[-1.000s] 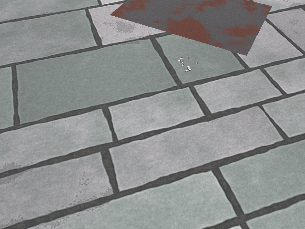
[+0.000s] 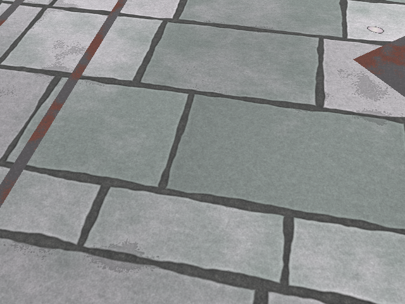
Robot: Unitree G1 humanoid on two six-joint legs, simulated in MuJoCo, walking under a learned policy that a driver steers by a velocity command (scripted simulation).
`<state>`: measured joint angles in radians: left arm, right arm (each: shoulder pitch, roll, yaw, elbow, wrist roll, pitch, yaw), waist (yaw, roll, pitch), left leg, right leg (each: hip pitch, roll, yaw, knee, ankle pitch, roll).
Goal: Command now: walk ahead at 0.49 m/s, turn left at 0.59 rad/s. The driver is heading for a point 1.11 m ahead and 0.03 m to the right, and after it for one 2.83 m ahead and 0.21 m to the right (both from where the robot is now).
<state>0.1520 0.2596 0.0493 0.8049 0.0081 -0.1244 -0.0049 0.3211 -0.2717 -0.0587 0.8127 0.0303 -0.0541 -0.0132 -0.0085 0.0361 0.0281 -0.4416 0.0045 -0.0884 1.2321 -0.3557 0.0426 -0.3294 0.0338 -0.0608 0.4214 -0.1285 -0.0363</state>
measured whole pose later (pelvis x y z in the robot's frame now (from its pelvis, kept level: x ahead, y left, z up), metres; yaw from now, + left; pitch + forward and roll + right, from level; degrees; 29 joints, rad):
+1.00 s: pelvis +0.50 +0.11 -0.02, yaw +7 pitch +3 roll +1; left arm 0.12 0.28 0.05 0.74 0.00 -0.06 -0.04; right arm 0.22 -0.29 -0.05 0.76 0.00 -0.05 -0.02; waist 0.00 0.00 0.05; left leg -0.38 -0.04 -0.04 1.22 -0.53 -0.03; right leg -0.51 0.06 -0.01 0.55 -0.09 -0.08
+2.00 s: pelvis +0.57 +0.12 +0.01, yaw -29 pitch +3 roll +2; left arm 0.31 0.27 0.06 0.63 -0.01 0.00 0.00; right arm 0.18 -0.33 -0.10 0.71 0.00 -0.04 -0.01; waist 0.01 0.04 -0.01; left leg -0.57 0.04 -0.02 1.02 -0.28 -0.03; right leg -0.23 0.04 0.07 0.43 -0.25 -0.07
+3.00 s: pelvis +0.94 -0.12 +0.00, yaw -27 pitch +1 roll -1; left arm 0.16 0.26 0.05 0.71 0.02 -0.08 -0.02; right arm 0.25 -0.33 -0.07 0.74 0.02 0.01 -0.03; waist -0.01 0.04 0.07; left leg -0.58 0.06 -0.04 1.12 -0.39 -0.07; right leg -0.28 -0.01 -0.12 0.40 -0.15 -0.04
